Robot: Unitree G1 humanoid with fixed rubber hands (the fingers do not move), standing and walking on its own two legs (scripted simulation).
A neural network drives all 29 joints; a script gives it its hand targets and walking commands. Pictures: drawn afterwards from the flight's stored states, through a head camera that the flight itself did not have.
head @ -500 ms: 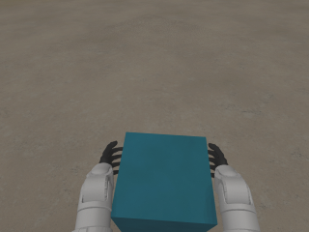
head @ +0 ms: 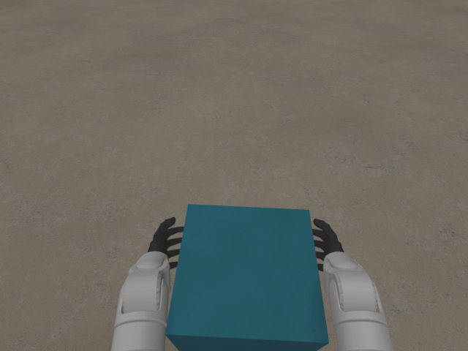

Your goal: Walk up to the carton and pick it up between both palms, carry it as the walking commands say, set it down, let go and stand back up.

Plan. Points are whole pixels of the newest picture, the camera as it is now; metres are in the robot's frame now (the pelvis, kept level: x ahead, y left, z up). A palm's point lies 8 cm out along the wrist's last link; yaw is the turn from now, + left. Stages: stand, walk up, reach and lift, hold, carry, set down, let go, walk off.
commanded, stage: hold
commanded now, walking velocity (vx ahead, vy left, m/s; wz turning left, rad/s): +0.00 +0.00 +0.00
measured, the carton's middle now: (243, 289) +0.26 +0.00 -0.03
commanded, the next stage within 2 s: carry in 0.40 s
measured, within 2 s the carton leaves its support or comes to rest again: neither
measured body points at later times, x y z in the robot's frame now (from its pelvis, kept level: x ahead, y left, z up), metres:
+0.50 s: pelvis +0.00 +0.00 +0.00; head -0.02 +0.01 +0.45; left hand +0.30 +0.15 +0.04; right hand +0.30 -0.15 +0.03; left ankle +0.01 +0.14 -0.74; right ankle +0.03 -0.14 -0.74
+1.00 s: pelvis +0.19 -0.02 -0.01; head +0.18 -0.02 +0.44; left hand +0.47 +0.12 +0.06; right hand +0.46 -0.18 +0.06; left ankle +0.07 +0.10 -0.70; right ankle +0.20 -0.11 -0.75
